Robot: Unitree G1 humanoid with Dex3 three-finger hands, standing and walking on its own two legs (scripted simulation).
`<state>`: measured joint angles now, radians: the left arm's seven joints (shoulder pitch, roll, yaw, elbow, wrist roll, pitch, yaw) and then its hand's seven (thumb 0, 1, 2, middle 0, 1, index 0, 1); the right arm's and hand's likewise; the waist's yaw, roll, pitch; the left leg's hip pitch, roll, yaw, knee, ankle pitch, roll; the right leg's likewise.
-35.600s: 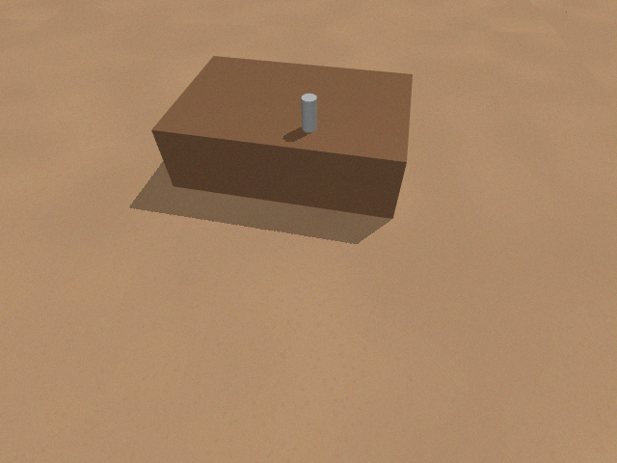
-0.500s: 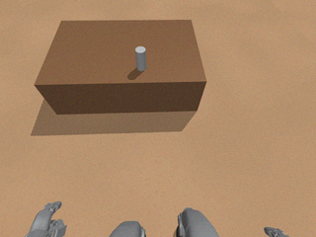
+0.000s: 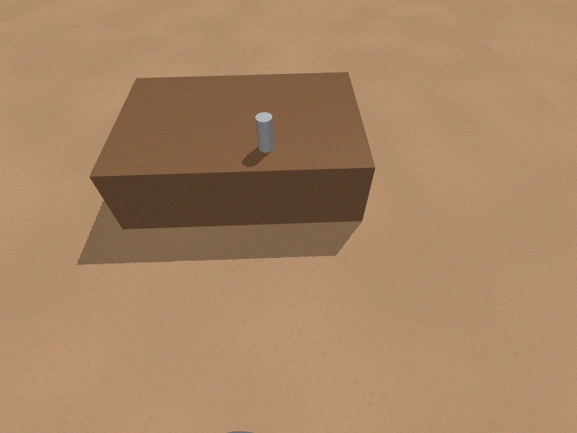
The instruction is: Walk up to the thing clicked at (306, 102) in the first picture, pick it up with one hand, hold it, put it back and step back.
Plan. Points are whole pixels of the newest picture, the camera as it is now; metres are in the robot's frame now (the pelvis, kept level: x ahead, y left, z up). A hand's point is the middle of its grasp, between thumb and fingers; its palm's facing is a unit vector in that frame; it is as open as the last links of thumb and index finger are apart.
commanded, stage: step back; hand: left
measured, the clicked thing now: (265, 133) +1.17 +0.16 -0.36
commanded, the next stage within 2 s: stand in 0.66 s
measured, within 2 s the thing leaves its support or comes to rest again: neither
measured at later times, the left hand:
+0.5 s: hand (145, 428) +0.14 +0.24 -0.14, palm faces +0.03 -0.94 -0.35, open 7.4 cm
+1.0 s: hand out of the picture +0.12 +0.24 -0.14, palm faces +0.01 -0.94 -0.34, open 7.4 cm
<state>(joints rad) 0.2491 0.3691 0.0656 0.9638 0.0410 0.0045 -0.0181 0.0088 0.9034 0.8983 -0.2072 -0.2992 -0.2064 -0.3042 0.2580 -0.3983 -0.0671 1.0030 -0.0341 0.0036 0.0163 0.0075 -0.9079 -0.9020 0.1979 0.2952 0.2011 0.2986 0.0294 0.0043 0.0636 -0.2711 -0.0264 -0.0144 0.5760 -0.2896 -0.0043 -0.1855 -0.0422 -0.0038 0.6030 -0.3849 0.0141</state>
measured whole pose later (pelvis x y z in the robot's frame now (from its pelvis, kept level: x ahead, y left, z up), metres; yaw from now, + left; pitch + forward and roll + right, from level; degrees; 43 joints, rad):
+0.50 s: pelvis +0.04 -0.01 +0.00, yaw +1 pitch -2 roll +0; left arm 0.10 0.34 0.03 1.02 0.01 -0.01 0.00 0.01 0.91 0.90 -0.21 -0.30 -0.20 -0.30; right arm 0.16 -0.37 -0.03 1.05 -0.02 -0.02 0.00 0.01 -0.91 -0.90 0.20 0.30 0.20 0.30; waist 0.01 0.01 0.06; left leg -0.23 -0.02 -0.02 0.57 -0.30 0.00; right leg -0.23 -0.04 -0.02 0.58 -0.32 0.02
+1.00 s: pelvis +0.04 -0.01 +0.02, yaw +1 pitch -2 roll +0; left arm 0.07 0.34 0.01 1.15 0.01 -0.01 0.00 0.01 0.91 0.90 -0.20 -0.30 -0.20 -0.30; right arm 0.05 -0.35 -0.01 1.12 -0.01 -0.02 0.01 0.00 -0.91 -0.90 0.20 0.30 0.20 0.30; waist 0.01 0.00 0.06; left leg -0.11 -0.01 -0.02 0.33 -0.19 0.00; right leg -0.10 -0.03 -0.03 0.33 -0.19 0.02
